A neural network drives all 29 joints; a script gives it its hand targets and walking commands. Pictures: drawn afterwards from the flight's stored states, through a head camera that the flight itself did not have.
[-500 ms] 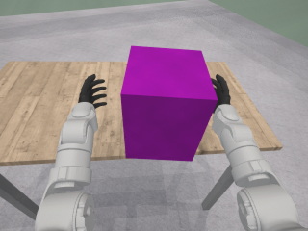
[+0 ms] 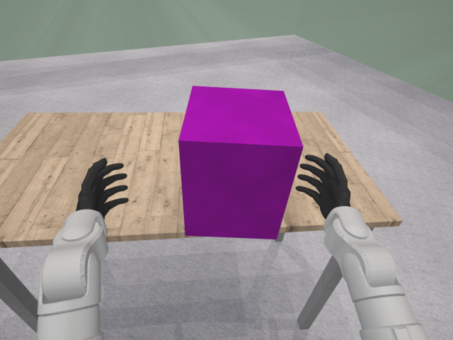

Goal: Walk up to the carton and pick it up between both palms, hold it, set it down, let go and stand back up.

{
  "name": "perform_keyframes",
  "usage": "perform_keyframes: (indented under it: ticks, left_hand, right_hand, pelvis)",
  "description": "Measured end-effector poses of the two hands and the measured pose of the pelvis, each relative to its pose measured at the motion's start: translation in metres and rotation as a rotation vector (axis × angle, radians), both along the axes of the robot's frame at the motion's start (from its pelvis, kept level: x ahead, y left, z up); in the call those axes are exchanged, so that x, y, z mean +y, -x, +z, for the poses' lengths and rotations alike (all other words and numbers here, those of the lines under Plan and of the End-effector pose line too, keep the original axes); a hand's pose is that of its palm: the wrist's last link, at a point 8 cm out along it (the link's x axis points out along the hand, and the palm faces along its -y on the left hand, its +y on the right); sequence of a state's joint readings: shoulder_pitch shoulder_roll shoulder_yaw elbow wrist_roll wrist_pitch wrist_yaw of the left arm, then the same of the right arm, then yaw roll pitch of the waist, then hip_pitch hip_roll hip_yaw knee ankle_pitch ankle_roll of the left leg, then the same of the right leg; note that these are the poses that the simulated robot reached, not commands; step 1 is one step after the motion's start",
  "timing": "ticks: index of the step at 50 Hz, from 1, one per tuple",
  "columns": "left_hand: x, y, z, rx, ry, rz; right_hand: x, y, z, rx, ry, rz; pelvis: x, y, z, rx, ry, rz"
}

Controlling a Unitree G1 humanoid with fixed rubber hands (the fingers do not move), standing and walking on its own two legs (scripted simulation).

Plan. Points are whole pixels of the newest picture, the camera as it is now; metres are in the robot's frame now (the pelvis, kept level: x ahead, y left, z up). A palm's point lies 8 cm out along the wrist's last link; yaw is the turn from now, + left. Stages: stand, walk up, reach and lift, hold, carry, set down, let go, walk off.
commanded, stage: set down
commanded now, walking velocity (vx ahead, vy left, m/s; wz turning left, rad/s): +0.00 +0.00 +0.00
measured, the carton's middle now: (234, 162) +0.46 -0.03 +0.10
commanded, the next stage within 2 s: none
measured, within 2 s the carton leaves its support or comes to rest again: neither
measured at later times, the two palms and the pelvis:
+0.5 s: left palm (80, 258) +0.23 +0.21 +0.10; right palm (351, 256) +0.23 -0.20 +0.10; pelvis +0.02 -0.01 +0.00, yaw +0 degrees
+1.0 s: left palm (88, 277) +0.23 +0.21 +0.05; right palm (349, 270) +0.22 -0.21 +0.07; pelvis +0.03 -0.01 +0.00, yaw +0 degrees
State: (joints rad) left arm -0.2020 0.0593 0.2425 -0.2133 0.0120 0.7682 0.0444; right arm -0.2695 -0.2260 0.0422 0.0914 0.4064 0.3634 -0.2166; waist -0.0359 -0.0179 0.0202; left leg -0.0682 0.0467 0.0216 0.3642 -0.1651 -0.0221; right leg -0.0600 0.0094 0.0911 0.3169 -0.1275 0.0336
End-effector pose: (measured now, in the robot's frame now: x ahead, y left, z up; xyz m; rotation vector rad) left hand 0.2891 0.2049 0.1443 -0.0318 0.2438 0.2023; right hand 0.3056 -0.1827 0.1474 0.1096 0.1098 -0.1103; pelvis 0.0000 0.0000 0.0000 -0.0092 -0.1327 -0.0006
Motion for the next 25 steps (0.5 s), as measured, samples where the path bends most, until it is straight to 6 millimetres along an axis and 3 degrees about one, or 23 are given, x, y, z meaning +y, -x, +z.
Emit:
perform_keyframes:
  ticks: [14, 25]
  left_hand:
    - [0.007, 0.046, -0.02, 0.04, -0.033, 0.016]
    - [0.01, 0.058, -0.043, 0.074, -0.053, 0.013]
  right_hand:
    - [-0.015, 0.055, -0.021, 0.018, 0.001, -0.02]
    - [-0.015, 0.076, -0.042, 0.093, 0.027, -0.047]
  pelvis:
    - [-0.008, -0.008, 0.002, -0.002, -0.01, 0.001]
    - [-0.01, -0.017, 0.002, 0.011, -0.013, 0.001]
